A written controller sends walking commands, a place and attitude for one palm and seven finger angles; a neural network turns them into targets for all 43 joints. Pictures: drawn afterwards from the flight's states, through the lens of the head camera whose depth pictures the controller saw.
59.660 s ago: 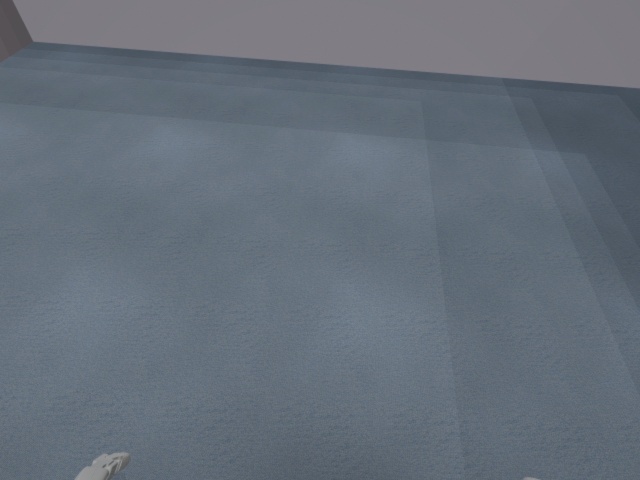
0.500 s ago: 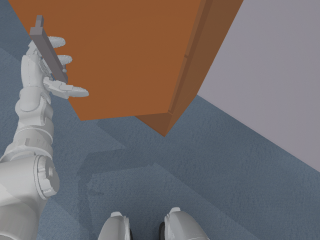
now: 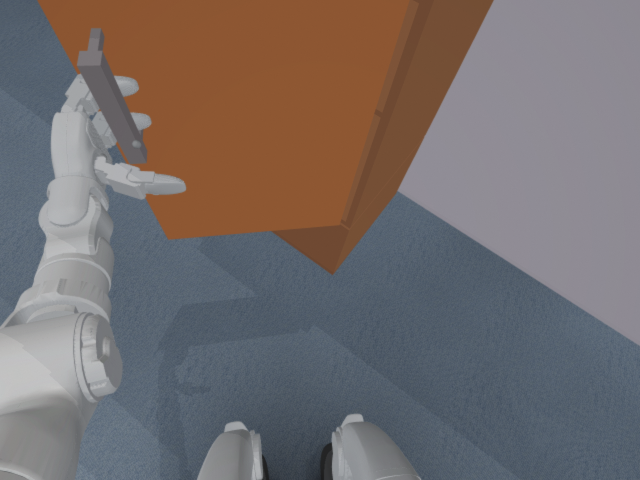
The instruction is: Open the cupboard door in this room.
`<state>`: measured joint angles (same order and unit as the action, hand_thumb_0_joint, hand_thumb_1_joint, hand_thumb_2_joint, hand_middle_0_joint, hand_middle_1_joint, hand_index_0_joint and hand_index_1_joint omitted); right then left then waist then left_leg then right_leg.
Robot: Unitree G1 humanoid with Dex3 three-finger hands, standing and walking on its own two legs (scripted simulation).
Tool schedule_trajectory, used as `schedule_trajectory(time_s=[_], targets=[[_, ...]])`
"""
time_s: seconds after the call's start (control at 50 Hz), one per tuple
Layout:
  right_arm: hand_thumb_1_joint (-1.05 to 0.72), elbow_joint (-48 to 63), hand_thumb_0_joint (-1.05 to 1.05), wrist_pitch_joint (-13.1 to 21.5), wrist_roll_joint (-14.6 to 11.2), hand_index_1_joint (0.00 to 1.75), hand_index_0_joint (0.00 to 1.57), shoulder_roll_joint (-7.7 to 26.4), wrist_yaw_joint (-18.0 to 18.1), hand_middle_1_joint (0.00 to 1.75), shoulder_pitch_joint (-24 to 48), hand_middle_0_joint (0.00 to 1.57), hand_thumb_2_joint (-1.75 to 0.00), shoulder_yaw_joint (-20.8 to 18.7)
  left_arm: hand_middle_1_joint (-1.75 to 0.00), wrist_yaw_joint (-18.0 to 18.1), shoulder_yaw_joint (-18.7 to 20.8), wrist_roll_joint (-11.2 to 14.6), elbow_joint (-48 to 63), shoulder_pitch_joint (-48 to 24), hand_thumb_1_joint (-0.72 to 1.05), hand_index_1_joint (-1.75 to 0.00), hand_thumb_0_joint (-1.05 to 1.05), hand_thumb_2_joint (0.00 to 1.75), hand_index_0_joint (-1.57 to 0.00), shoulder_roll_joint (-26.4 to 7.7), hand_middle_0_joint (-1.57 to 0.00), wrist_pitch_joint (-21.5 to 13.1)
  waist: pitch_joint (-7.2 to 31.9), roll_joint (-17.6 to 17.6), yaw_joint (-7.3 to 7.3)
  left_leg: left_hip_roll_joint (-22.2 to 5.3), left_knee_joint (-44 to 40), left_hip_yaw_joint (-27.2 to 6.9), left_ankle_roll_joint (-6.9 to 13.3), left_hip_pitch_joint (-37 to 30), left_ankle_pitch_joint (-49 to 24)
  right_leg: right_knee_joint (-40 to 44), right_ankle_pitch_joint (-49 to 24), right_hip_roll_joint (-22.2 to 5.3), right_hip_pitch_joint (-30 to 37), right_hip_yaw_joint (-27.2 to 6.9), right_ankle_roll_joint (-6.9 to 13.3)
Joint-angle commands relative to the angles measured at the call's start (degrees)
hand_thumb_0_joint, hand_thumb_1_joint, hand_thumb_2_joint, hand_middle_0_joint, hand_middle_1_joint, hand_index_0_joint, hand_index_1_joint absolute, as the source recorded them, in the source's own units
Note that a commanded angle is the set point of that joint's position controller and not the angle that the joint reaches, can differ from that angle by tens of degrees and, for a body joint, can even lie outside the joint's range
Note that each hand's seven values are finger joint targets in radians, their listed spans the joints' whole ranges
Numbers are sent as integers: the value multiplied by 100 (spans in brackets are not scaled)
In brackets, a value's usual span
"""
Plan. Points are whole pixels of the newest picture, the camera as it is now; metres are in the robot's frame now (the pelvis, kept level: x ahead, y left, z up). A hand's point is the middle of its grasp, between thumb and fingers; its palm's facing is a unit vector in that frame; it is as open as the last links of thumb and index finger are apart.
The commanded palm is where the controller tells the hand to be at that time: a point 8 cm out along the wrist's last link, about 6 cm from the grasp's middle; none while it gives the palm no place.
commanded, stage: close the thumb around the handle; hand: left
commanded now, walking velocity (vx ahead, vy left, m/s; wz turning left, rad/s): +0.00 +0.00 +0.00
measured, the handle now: (119, 102) +0.57 +0.21 +0.07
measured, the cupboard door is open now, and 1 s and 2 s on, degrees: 45 51 87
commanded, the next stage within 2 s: pull the door open along its arc in 0.58 s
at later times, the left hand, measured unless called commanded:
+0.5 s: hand (132, 141) +0.51 +0.19 +0.06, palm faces +0.07 -1.00 +0.00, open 6.1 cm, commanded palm +0.48 +0.23 +0.06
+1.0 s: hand (142, 166) +0.48 +0.17 +0.06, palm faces +0.06 -1.00 -0.01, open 6.0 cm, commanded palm +0.42 +0.21 +0.06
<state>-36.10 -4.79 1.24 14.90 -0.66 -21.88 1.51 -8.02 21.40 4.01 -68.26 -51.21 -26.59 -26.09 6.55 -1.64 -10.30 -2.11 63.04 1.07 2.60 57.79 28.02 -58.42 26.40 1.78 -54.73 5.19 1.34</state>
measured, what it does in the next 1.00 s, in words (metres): stands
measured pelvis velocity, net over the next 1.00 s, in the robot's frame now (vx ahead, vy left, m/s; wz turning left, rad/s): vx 0.01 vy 0.00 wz -0.02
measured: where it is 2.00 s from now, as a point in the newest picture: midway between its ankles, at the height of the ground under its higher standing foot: outside the picture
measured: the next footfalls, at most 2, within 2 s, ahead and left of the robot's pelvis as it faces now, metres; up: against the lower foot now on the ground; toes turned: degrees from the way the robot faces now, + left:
none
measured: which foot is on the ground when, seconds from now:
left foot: down 0.00-1.00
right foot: down 0.00-1.00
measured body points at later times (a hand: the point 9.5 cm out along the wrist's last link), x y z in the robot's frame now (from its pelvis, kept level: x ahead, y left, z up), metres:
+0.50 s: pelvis +0.00 +0.00 +0.00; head +0.14 +0.03 +0.43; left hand +0.50 +0.24 +0.07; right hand +0.00 -0.26 -0.11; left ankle +0.01 +0.09 -0.66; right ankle +0.01 -0.11 -0.66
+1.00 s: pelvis +0.01 +0.00 +0.01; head +0.12 +0.01 +0.45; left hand +0.47 +0.23 +0.07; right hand +0.02 -0.26 -0.11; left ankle +0.01 +0.09 -0.66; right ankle +0.01 -0.11 -0.66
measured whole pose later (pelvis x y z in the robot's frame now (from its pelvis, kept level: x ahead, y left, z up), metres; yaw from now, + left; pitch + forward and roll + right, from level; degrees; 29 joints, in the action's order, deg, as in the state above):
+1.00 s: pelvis +0.01 +0.00 +0.01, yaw -1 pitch +21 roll -3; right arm -34.3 -6.3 0.1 14.1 -1.7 -22.7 0.6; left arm -7.6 19.2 7.7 -54.8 -37.3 -20.7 -25.5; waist 8.1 -2.0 -7.9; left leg -2.4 59.8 2.7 2.6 52.8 28.0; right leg -56.0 26.2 2.2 -50.8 3.3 1.2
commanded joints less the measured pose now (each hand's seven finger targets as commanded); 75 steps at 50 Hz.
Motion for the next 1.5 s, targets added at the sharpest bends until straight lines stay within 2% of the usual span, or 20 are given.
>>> schedule_trajectory(time_s=[0.0, 0.1, 0.2, 0.24, 0.32, 0.36, 0.46, 0.5, 0.58, 0.62, 0.66, 0.68, 0.72, 0.92, 1.08, 1.1, 1.16, 1.24, 1.36, 1.48], targets=[[-90, 210, 0, 80, 22, 30, 20, 1076, 25, 30, -1007, 20, -90, -344, -124, 72, 158, 28, 1244, -2519, -11, -124, 0, 47, -33, -1343, -33, -515, 2836, -741, -28, 23, -624, -607, -143, -2561, -2471, 533, -1681, 156, 587, -269, -2], [-90, 265, 0, 41, -14, 30, 20, 1113, 63, 30, -1013, 20, -90, -300, -127, 24, 247, -12, 893, -2508, 17, -127, 0, 59, -35, -1592, -35, -290, 2445, -507, -103, 64, -670, -508, -71, -2000, -2052, 615, -1612, 145, 798, -333, -36], [-90, 280, 0, 88, 5, 30, 20, 1083, 74, 30, -1011, 20, -90, -311, -130, -68, 376, 96, 1377, -2584, 45, -130, 0, 71, -37, -1681, -37, -465, 3003, -779, 12, 46, -599, -516, -104, -2378, -2459, 552, -1888, 155, 930, -346, -16], [-90, 231, 0, 87, 13, 30, 20, 1071, 59, 30, -1048, 20, -90, -332, -131, -116, 200, 117, 1403, -2584, 56, -131, 0, 76, -38, -1434, -38, -519, 3044, -881, -41, 14, -572, -569, -129, -2618, -2675, 528, -1930, 173, 732, -306, -13], [-90, 193, 0, 56, 3, 30, 20, 1075, 45, 30, -1100, 20, -90, -356, -134, -193, -18, 167, 1192, -2419, 79, -134, 0, 85, -39, -1093, -39, -380, 2769, -713, -128, 0, -604, -586, -117, -2637, -2706, 581, -1905, 187, 605, -247, -14], [-90, 163, 0, 19, -27, 30, 20, 1113, 67, 30, -1095, 20, -90, -347, -135, -192, 75, 161, 993, -2390, 90, -135, 0, 90, -40, -1283, -40, -252, 2507, -564, -132, 6, -663, -568, -107, -2390, -2458, 636, -1792, 181, 633, -258, -27], [-90, 228, 0, 35, 8, 30, 20, 1055, 52, 30, -1066, 20, -90, -353, -135, -114, 170, 166, 1490, -2370, 90, -135, 0, 90, -40, -1340, -40, -404, 2921, -879, 17, 12, -626, -549, -140, -2720, -2905, 572, -2056, 168, 751, -276, -8], [-90, 252, 0, 28, 0, 30, 20, 1054, 33, 30, -1038, 20, -90, -352, -135, -82, 279, 149, 1331, -2088, 90, -135, 0, 90, -40, -1409, -40, -414, 2755, -742, 86, 18, -637, -522, -148, -2536, -2795, 568, -2026, 177, 834, -274, -4], [-90, 273, 0, 28, 0, 30, 20, 1046, 18, 30, -1000, 20, -90, -350, -135, 14, 124, 72, 1317, -2280, 90, -135, 0, 90, -40, -1260, -40, -438, 2561, -644, -19, 34, -658, -514, -122, -2388, -2544, 590, -1893, 168, 767, -285, -27], [-90, 293, 0, 18, 12, 30, 20, 1078, 38, 30, -1044, 20, -90, -342, -135, 50, 375, 51, 1340, -2197, 90, -135, 0, 90, -40, -1577, -40, -455, 2716, -691, 71, 46, -659, -508, -115, -2368, -2612, 534, -1975, 168, 903, -303, -8], [-90, 293, 0, 17, -5, 30, 20, 1057, 43, 30, -998, 20, -90, -344, -135, 26, 317, 55, 1236, -2182, 90, -135, 0, 90, -40, -1485, -40, -419, 2651, -622, 29, 46, -654, -480, -109, -2309, -2547, 574, -1987, 158, 913, -319, -29], [-90, 300, 0, 31, -3, 30, 20, 1007, 26, 30, -975, 20, -90, -347, -135, 15, -71, 105, 1436, -2408, 90, -135, 0, 90, -40, -984, -40, -433, 2694, -606, -93, 39, -666, -505, -114, -2444, -2570, 588, -1985, 165, 837, -294, -40], [-90, 293, 0, 62, 11, 30, 20, 1023, 10, 30, -1009, 20, -90, -380, -135, 13, 28, 136, 1491, -2231, 90, -135, 0, 90, -40, -1008, -40, -483, 2830, -789, 16, 21, -648, -528, -145, -2691, -2772, 558, -1992, 171, 746, -269, -4], [-90, 651, 0, -2, -116, 30, 20, 947, -68, 30, -738, 20, -90, -445, -135, -72, -146, 391, 2386, -132, 90, -135, 0, 90, -40, -515, -40, -346, 2885, -416, 462, 82, -898, -303, -120, -2621, -3024, 693, -2533, 184, 1608, -272, 3], [-90, 1104, 0, 157, -248, 30, 20, 751, -196, 30, -185, 20, -90, -496, -135, 94, -843, 739, 4529, 2658, 90, -135, 0, 90, -40, 626, -40, -225, 2341, -183, 857, 82, -1253, -119, -125, -2745, -3382, 906, -2930, 133, 2179, -224, -10], [-90, 1138, 0, 203, -215, 30, 20, 658, -193, 30, -18, 20, -90, -486, -135, 648, -301, 992, 4799, 2869, 90, -135, 0, 90, -40, 669, -40, -166, 2219, 43, 1182, 98, -1355, -63, -166, -2492, -3158, 939, -2795, 136, 2345, -167, -15], [-90, 1210, 0, 335, -134, 30, 20, 533, -271, 30, 277, 20, -90, -430, -135, 1672, -850, 682, 5439, 3620, 90, -135, 0, 90, -40, 1409, -40, -75, 1816, -71, 1117, 95, -1392, -102, -240, -2456, -2981, 845, -2551, 87, 2193, -100, -2], [-90, 1366, 0, 333, 18, 30, 20, 415, -316, 30, 555, 20, -90, -432, -135, 2554, -832, 228, 6142, 4809, 90, -135, 0, 90, -40, 1475, -40, -66, 1922, 325, 1369, 166, -1372, -36, -238, -2226, -2778, 743, -2823, 2, 2711, -211, 32], [-90, 1438, 0, 269, 122, 30, 20, 198, -246, 30, 1054, 20, -90, -337, -135, 3534, -1648, -391, 6658, 5152, 90, -135, 0, 90, -40, 2229, -40, 151, 1438, 416, 1296, 242, -1358, -50, -230, -2108, -1930, 920, -2184, -86, 2580, -339, 35], [-90, 1406, 0, 320, 248, 30, 20, -6, -127, 30, 1316, 20, -90, -241, -135, 4149, -2254, -845, 6848, 5354, 90, -135, 0, 90, -40, 2848, -40, 520, 1513, 268, 1245, 309, -1267, -57, -230, -2174, -1813, 1057, -2228, -148, 2671, -449, 36]])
